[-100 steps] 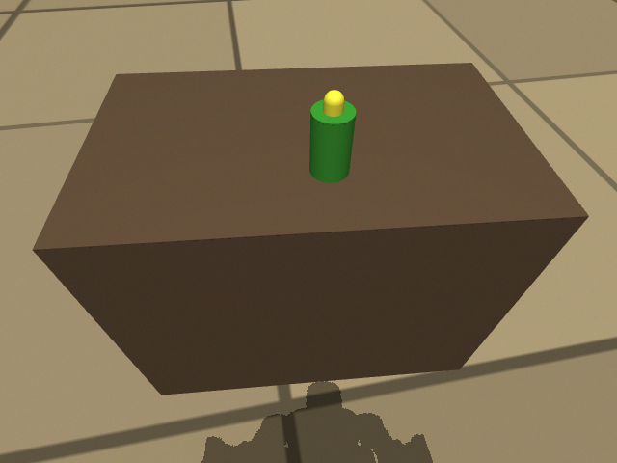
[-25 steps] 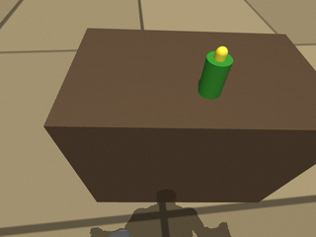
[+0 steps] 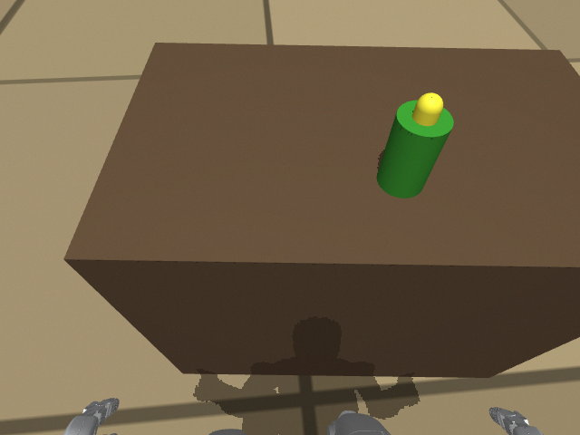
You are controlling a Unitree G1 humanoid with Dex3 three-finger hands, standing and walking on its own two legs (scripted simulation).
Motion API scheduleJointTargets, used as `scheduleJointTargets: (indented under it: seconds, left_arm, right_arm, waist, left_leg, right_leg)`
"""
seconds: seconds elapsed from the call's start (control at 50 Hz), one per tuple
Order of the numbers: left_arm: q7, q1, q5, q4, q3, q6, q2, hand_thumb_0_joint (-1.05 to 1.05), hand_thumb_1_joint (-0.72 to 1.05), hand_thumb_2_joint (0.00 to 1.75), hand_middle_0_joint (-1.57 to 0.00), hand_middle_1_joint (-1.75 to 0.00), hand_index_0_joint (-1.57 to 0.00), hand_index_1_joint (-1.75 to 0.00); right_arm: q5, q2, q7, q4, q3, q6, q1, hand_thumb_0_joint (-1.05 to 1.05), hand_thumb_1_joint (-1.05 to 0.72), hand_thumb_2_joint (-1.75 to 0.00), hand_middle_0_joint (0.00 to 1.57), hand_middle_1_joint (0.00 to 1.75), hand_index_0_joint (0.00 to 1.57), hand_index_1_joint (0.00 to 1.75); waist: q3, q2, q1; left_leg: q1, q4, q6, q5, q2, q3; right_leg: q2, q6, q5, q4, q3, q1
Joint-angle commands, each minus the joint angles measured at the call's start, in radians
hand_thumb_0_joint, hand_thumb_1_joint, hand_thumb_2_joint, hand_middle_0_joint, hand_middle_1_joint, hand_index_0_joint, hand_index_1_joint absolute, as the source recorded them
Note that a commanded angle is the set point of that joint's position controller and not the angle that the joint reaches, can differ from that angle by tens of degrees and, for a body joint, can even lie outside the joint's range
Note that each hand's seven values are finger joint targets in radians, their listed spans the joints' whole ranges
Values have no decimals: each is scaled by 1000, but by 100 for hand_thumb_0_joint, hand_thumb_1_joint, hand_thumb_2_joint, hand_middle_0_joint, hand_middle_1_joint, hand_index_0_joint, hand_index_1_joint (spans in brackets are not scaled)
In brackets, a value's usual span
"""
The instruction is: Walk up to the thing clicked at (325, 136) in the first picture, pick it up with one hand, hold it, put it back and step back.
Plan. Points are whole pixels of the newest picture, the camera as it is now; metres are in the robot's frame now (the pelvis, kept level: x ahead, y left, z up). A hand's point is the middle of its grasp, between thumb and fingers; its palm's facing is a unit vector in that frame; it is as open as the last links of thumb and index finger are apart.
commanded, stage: walk up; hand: right
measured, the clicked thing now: (414, 143) +0.50 -0.18 +0.09
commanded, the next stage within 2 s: stand in 1.50 s
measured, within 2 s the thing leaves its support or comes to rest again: neither
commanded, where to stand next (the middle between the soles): +0.03 -0.02 m, yaw +0 degrees
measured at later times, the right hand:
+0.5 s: hand out of the picture +0.07 -0.29 -0.13, palm faces -0.06 +0.91 -0.40, open 7.4 cm
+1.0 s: hand out of the picture +0.06 -0.27 -0.12, palm faces -0.08 +0.92 -0.38, open 7.4 cm
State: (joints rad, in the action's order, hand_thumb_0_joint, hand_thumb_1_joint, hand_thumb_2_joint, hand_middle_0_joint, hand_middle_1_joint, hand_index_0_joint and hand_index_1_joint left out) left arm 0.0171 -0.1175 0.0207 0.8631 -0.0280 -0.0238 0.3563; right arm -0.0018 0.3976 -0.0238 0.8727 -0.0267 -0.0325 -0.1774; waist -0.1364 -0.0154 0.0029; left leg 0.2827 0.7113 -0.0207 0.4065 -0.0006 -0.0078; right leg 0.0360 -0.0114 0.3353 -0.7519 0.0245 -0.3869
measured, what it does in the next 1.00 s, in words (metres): stands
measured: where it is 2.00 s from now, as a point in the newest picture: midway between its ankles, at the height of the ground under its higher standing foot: outside the picture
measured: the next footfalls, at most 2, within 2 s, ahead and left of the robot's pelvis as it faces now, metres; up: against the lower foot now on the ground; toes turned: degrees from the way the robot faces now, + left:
none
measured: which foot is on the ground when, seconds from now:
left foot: down 0.00-1.00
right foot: down 0.00-1.00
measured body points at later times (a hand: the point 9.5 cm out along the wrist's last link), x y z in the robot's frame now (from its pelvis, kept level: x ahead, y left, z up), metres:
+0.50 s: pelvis -0.02 -0.02 +0.01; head +0.00 -0.01 +0.46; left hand +0.08 +0.30 -0.11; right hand +0.07 -0.33 -0.10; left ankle -0.01 +0.13 -0.71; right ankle +0.03 -0.13 -0.71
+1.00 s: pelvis -0.02 -0.01 +0.03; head +0.00 +0.00 +0.48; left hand +0.05 +0.30 -0.11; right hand +0.07 -0.32 -0.10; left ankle -0.01 +0.13 -0.71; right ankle +0.03 -0.13 -0.71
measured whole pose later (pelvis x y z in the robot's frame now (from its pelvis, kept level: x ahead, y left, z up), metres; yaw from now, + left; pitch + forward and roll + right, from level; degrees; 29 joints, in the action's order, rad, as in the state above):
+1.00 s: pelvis -0.02 -0.01 +0.03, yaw +1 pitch -2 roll +0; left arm 0.04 -0.12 0.01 1.05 -0.05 -0.03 0.36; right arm 0.02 0.37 0.00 1.05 0.00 -0.03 -0.15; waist -0.07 -0.02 0.02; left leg 0.19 0.46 0.02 0.23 0.02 0.02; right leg 0.02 0.00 0.17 -0.45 0.03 -0.24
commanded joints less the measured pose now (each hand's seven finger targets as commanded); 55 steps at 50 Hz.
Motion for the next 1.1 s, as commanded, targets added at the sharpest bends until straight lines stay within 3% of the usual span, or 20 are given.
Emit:
scheduleJointTargets:
  seconds: [0.0,0.02,0.04,0.06,0.1,0.12,0.14,0.16,0.26,0.28,0.32,0.38,0.42,0.46,0.52,0.6,0.7,0.92,1.0,1.08]
  left_arm:
    - [-14,-5,-22,-66,-50,5,189,0,90,90,-20,-30,-20,-30]
    - [-19,13,-13,-47,-67,2,228,0,90,90,-20,-30,-20,-30]
    - [-16,21,-8,-46,-64,9,223,0,90,90,-20,-30,-20,-30]
    - [-11,15,-12,-36,-67,15,215,0,90,90,-20,-30,-20,-30]
    - [-5,-1,-8,-27,-73,28,259,0,90,90,-20,-30,-20,-30]
    - [-3,21,-8,-34,-77,30,277,0,90,90,-20,-30,-20,-30]
    - [-2,31,-15,-32,-77,26,273,0,90,90,-20,-30,-20,-30]
    - [-3,36,-17,-37,-70,24,258,0,90,90,-20,-30,-20,-30]
    - [1,68,-3,-19,-65,13,255,0,90,90,-20,-30,-20,-30]
    - [3,64,-1,-13,-68,13,256,0,90,90,-20,-30,-20,-30]
    - [6,54,-1,-4,-68,15,255,0,90,90,-20,-30,-20,-30]
    - [8,94,-3,-3,-65,16,261,0,90,90,-20,-30,-20,-30]
    - [9,105,-2,2,-62,11,256,0,90,90,-20,-30,-20,-30]
    - [12,102,-1,14,-62,9,248,0,90,90,-20,-30,-20,-30]
    - [16,72,-3,38,-65,12,239,0,90,90,-20,-30,-20,-30]
    - [18,69,-10,58,-64,13,233,0,90,90,-20,-30,-20,-30]
    - [16,65,-7,77,-65,16,231,0,90,90,-20,-30,-20,-30]
    - [11,47,-11,110,-61,19,217,0,90,90,-20,-30,-20,-30]
    - [9,39,-11,116,-58,18,215,0,90,90,-20,-30,-20,-30]
    - [9,59,-9,115,-59,16,218,0,90,90,-20,-30,-20,-30]
  right_arm:
    - [25,292,-17,-28,-79,-38,-37,0,-90,-90,20,30,20,30]
    - [10,311,-13,-36,-85,-37,6,0,-90,-90,20,30,20,30]
    - [16,283,-12,-34,-77,-40,16,0,-90,-90,20,30,20,30]
    - [13,274,-13,-32,-71,-37,23,0,-90,-90,20,30,20,30]
    - [0,251,-15,-32,-63,-31,16,0,-90,-90,20,30,20,30]
    - [-7,234,-17,-25,-61,-27,-16,0,-90,-90,20,30,20,30]
    - [-4,225,-18,-15,-59,-22,-15,0,-90,-90,20,30,20,30]
    - [-1,216,-17,-14,-58,-19,-12,0,-90,-90,20,30,20,30]
    - [6,240,-11,2,-59,-15,11,0,-90,-90,20,30,20,30]
    - [3,244,-11,6,-59,-14,13,0,-90,-90,20,30,20,30]
    - [3,235,-9,10,-55,-12,33,0,-90,-90,20,30,20,30]
    - [6,198,-3,34,-43,-7,13,0,-90,-90,20,30,20,30]
    - [13,203,0,52,-43,-8,-4,0,-90,-90,20,30,20,30]
    - [18,229,4,61,-47,-14,11,0,-90,-90,20,30,20,30]
    - [19,230,6,69,-40,-19,36,0,-90,-90,20,30,20,30]
    - [19,219,7,84,-33,-21,45,0,-90,-90,20,30,20,30]
    - [17,204,9,100,-35,-13,42,0,-90,-90,20,30,20,30]
    - [10,207,4,115,-31,-20,54,0,-90,-90,20,30,20,30]
    - [9,205,2,115,-30,-17,75,0,-90,-90,20,30,20,30]
    - [9,206,2,119,-34,-12,73,0,-90,-90,20,30,20,30]
  waist:
    - [174,112,17]
    - [159,144,9]
    - [162,120,11]
    - [173,113,20]
    - [204,105,18]
    - [237,68,-3]
    - [242,47,-2]
    - [257,33,-6]
    - [186,-4,-5]
    - [187,5,0]
    - [177,-15,7]
    - [154,-62,-13]
    - [134,-61,-17]
    - [126,-27,-4]
    - [142,-4,18]
    - [135,24,18]
    - [111,2,12]
    - [166,24,12]
    - [174,24,13]
    - [171,12,4]
  left_leg:
    - [-94,-274,-151,-437,308,388]
    - [-38,-245,-221,-521,357,384]
    - [-50,-207,-203,-606,315,317]
    - [-59,-171,-160,-607,254,237]
    - [-33,-85,-62,-576,151,118]
    - [-18,-67,-33,-516,103,84]
    - [-40,-52,-28,-399,74,68]
    - [-75,-57,-29,-353,74,65]
    - [-16,-153,-75,-273,133,155]
    - [-6,-158,-76,-253,136,162]
    - [6,-129,-61,-193,99,125]
    - [-32,-109,-27,-71,30,63]
    - [-49,-183,-30,-48,47,91]
    - [-10,-268,-48,-73,103,164]
    - [21,-298,-52,-91,121,171]
    - [11,-332,-34,-80,111,155]
    - [1,-339,-29,-30,94,138]
    - [-51,-351,-25,-230,123,136]
    - [-68,-346,-25,-261,129,125]
    - [-59,-347,-23,-245,121,121]
  right_leg:
    - [7,-22,-125,-14,-59,-14]
    - [15,-25,81,-35,-60,56]
    - [14,-33,97,4,-72,74]
    - [20,-42,-81,69,-66,107]
    - [67,-75,-464,134,-99,202]
    - [99,-109,-546,128,-132,238]
    - [123,-129,-523,140,-155,208]
    - [135,-133,-496,155,-168,183]
    - [77,-89,-285,166,-136,136]
    - [75,-92,-261,168,-132,150]
    - [94,-109,-220,228,-161,147]
    - [160,-140,-90,346,-229,82]
    - [141,-107,9,358,-214,46]
    - [81,-62,39,325,-164,90]
    - [70,-60,30,335,-149,169]
    - [77,-56,15,364,-148,180]
    - [83,-50,95,426,-164,155]
    - [74,-38,-166,378,-124,213]
    - [79,-39,-214,379,-119,220]
    - [85,-40,-197,381,-126,219]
